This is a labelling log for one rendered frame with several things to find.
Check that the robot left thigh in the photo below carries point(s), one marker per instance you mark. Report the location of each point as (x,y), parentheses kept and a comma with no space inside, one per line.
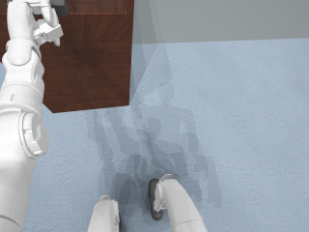
(105,216)

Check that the drawer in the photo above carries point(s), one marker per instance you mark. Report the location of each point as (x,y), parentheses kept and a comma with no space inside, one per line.
(86,6)

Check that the handle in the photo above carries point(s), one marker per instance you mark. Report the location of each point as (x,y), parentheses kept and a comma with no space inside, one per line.
(60,7)

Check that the left robot upper arm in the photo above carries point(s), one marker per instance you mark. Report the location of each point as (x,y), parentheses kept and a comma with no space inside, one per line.
(23,139)

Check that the robot thigh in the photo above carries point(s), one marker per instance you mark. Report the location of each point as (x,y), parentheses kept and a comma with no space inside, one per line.
(183,214)
(105,216)

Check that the robot left hand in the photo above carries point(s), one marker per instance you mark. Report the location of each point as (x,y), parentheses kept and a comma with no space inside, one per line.
(22,24)

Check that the robot right thigh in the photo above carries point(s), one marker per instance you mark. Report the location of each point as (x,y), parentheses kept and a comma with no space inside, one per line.
(183,214)

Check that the cabinet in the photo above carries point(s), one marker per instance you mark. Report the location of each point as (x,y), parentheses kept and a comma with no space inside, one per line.
(91,67)

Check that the robot left forearm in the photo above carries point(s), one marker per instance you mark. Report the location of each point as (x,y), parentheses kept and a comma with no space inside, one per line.
(23,87)

